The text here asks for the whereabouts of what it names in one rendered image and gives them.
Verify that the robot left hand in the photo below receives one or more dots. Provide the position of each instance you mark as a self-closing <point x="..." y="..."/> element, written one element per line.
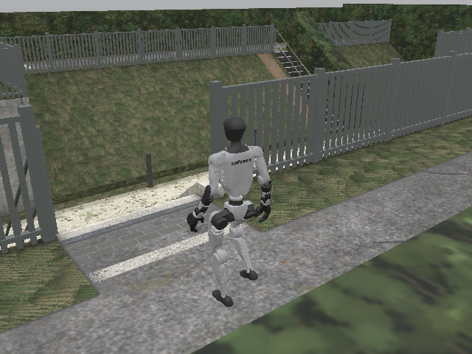
<point x="192" y="221"/>

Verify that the right robot forearm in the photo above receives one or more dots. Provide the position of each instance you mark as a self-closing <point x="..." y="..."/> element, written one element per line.
<point x="266" y="193"/>

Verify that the robot left upper arm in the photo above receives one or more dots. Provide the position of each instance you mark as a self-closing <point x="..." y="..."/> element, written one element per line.
<point x="215" y="161"/>

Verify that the right robot shin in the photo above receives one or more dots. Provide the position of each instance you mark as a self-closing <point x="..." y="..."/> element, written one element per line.
<point x="242" y="248"/>

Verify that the robot right upper arm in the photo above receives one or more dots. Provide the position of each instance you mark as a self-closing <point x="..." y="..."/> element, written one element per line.
<point x="260" y="164"/>

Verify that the humanoid robot torso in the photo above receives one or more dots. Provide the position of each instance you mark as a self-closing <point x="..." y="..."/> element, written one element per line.
<point x="236" y="176"/>

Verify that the robot right hand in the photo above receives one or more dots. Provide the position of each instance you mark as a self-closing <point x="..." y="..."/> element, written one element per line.
<point x="259" y="210"/>

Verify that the left robot forearm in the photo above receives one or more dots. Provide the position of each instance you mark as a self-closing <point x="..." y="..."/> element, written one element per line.
<point x="204" y="203"/>

